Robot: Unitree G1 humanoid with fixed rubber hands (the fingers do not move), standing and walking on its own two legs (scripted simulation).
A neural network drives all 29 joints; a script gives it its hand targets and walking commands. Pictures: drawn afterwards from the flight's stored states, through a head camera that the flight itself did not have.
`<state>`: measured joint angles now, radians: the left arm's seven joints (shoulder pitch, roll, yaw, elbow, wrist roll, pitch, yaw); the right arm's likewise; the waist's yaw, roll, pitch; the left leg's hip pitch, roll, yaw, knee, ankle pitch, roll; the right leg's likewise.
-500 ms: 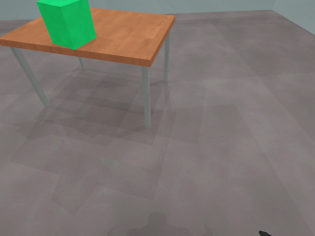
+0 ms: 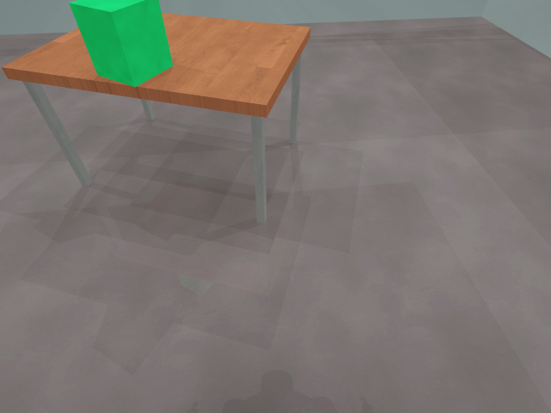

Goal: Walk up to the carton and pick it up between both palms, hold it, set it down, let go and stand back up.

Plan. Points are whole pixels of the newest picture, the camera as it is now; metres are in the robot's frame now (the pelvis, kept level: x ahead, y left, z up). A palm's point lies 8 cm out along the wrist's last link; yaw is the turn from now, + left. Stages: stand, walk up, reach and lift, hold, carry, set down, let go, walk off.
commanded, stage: stand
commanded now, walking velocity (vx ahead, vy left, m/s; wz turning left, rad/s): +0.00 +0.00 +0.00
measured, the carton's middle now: (126, 37) +1.36 +0.56 +0.02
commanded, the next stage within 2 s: none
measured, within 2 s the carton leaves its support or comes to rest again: neither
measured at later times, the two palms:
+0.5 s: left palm out of the picture +0.09 +0.29 -0.12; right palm out of the picture +0.10 -0.29 -0.11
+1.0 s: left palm out of the picture +0.10 +0.30 -0.12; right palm out of the picture +0.11 -0.29 -0.11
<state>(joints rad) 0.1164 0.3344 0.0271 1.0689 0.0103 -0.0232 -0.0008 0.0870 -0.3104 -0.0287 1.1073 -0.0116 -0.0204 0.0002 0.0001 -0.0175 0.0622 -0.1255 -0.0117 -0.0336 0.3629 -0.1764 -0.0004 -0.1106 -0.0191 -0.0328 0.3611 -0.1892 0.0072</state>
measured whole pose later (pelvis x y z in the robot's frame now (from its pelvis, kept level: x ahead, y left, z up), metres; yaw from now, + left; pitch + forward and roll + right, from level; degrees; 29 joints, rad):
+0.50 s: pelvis +0.01 +0.00 +0.00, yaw +0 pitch -3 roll +0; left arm 0.11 0.34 0.02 1.07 0.01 -0.02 0.00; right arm 0.08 -0.32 -0.03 1.11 -0.01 -0.02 0.00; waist 0.00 -0.02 0.06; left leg -0.11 -0.01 -0.04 0.35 -0.18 0.00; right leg -0.09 -0.02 -0.04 0.35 -0.20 0.01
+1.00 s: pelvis +0.02 +0.00 +0.00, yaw +1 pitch -3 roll +0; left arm 0.11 0.34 0.03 1.07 0.01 -0.01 0.00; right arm 0.08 -0.32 -0.03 1.11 -0.01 -0.02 -0.01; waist 0.00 -0.02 0.06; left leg -0.10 -0.02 -0.04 0.34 -0.19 0.00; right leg -0.08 -0.03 -0.04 0.33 -0.20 0.02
